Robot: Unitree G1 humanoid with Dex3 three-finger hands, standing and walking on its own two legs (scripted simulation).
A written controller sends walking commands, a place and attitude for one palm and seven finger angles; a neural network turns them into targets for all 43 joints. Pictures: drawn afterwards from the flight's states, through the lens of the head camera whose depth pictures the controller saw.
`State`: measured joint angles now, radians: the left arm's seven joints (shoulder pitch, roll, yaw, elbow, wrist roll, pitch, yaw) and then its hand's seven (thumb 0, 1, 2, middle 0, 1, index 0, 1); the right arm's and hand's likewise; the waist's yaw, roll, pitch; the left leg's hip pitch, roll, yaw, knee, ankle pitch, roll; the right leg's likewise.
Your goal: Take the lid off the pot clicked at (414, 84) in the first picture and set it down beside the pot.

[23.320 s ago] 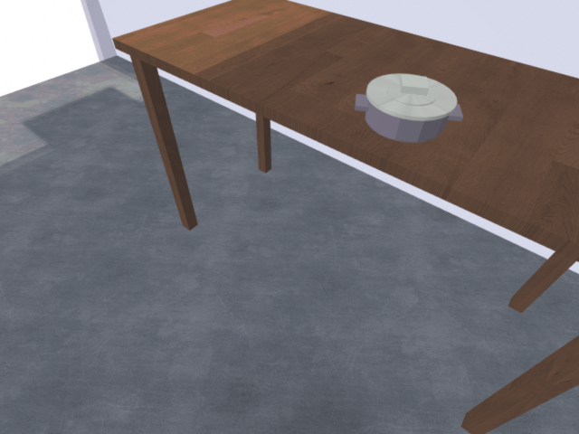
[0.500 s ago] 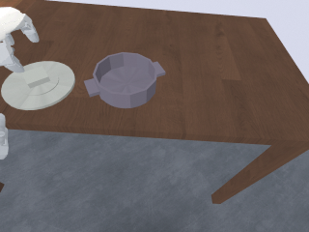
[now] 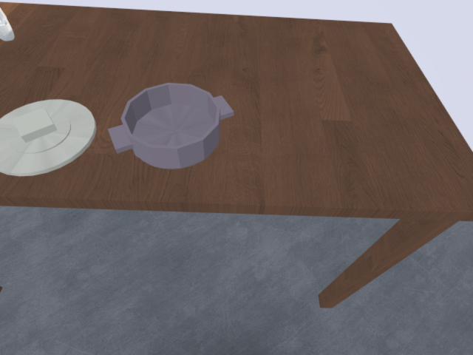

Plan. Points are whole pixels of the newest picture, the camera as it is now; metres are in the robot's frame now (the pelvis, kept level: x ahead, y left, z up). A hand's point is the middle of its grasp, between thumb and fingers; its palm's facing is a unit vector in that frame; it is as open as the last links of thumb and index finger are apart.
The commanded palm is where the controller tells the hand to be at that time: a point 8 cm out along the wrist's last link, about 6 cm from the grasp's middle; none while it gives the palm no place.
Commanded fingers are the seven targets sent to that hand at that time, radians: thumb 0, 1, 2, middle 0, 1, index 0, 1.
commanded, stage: raise the empty hand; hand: left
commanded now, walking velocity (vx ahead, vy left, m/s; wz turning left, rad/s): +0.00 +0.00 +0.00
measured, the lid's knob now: (35, 124) +0.50 +0.32 +0.11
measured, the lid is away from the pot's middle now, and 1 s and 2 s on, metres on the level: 0.23 0.23 0.23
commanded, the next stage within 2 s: draw the hand back to the body in 0.26 s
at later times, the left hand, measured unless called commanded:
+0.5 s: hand out of the picture +0.48 +0.33 +0.27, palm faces -0.19 -0.10 -0.98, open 11.1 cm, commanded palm +0.47 +0.31 +0.33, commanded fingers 0.00 -0.11 0.86 -0.45 -0.67 -0.45 -0.67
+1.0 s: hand out of the picture +0.43 +0.26 +0.30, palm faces +0.29 -0.77 -0.57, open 11.1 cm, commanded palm +0.38 +0.30 +0.32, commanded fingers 0.00 -0.04 0.86 -0.43 -0.64 -0.43 -0.64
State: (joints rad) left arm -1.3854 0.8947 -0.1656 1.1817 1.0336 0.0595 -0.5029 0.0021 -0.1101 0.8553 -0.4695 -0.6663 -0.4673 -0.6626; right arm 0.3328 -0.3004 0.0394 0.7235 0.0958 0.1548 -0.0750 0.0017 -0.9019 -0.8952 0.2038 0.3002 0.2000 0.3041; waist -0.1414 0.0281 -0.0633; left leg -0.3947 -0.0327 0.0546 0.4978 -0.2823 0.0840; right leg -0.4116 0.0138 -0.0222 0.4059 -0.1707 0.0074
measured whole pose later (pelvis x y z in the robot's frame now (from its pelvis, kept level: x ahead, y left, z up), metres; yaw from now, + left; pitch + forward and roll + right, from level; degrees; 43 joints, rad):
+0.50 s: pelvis +0.01 +0.00 +0.00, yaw +0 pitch +10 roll -2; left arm -1.40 0.91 -0.15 1.15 1.04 0.11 -0.51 0.00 -0.11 0.86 -0.47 -0.67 -0.47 -0.66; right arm 0.29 -0.30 0.04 0.71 0.09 0.15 -0.06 0.00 -0.90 -0.90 0.20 0.30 0.20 0.30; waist -0.13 0.03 -0.07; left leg -0.36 -0.04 0.05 0.45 -0.27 0.08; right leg -0.38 0.01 -0.02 0.38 -0.17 0.01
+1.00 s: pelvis +0.00 +0.00 +0.01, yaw +0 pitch +1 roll -1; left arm -0.90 0.67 0.18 0.60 0.18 -0.03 -0.16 0.00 -0.11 0.85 -0.47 -0.67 -0.47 -0.66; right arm 0.25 -0.25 0.07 0.58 0.07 0.11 -0.04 0.00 -0.90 -0.90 0.20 0.30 0.20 0.30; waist 0.00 0.02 0.02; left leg -0.17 -0.05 0.05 0.41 -0.26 0.08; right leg -0.22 0.00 -0.02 0.38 -0.18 0.00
